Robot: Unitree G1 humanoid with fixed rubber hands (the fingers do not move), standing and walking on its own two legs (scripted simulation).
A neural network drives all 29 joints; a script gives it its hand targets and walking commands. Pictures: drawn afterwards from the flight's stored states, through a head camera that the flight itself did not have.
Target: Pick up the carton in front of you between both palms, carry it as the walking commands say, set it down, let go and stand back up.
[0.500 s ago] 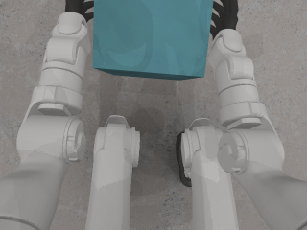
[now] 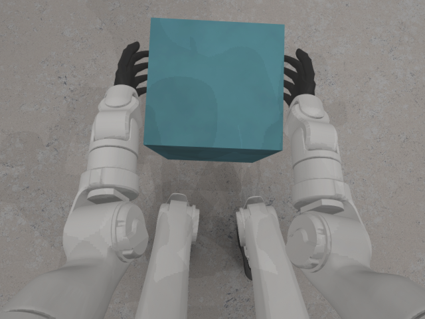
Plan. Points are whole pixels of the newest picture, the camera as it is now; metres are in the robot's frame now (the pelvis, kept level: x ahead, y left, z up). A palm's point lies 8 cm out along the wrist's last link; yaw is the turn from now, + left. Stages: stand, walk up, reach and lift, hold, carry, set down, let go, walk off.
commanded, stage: reach and lift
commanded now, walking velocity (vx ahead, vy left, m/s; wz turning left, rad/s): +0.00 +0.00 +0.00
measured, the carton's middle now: (213, 106) +0.49 +0.02 -0.13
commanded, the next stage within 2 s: none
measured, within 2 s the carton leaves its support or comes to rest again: neither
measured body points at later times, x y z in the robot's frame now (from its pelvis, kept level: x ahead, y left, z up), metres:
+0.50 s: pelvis +0.05 +0.00 +0.14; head +0.19 +0.02 +0.57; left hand +0.45 +0.17 +0.09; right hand +0.45 -0.14 +0.10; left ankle +0.11 +0.13 -0.47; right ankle +0.11 -0.13 -0.47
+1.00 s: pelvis +0.10 +0.00 +0.26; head +0.11 +0.00 +0.71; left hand +0.41 +0.16 +0.24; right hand +0.42 -0.14 +0.25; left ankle +0.11 +0.13 -0.47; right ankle +0.11 -0.13 -0.47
